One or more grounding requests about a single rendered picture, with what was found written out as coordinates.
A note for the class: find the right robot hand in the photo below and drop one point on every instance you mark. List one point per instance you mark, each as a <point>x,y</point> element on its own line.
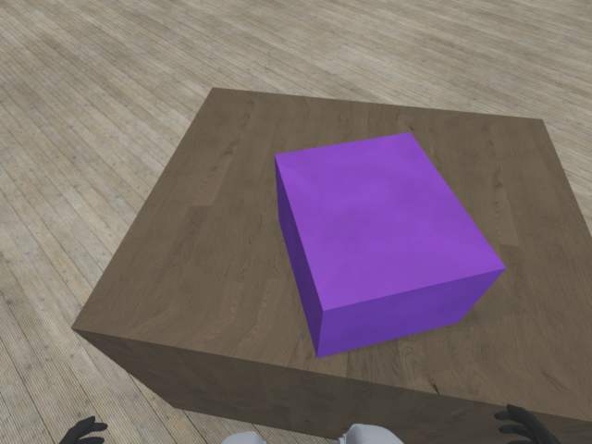
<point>530,428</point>

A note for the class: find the pedestal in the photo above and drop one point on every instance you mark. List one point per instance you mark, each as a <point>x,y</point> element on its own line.
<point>200,303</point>

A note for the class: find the left robot hand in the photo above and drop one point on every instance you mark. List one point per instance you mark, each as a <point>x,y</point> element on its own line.
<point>81,429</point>

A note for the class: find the right robot thigh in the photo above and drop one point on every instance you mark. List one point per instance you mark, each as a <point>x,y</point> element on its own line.
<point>369,434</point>

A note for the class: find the carton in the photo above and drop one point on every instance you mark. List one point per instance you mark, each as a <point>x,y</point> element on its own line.
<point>379,245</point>

